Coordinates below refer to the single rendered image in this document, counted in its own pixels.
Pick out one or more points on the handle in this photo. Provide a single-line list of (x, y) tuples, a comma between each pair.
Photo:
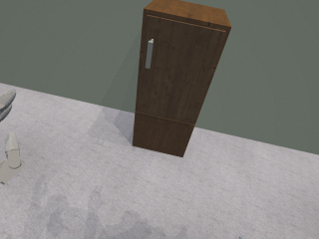
[(149, 53)]

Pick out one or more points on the cupboard door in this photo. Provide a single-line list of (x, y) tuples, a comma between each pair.
[(183, 57)]

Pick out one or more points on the robot left hand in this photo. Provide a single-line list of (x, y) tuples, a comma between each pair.
[(13, 164)]

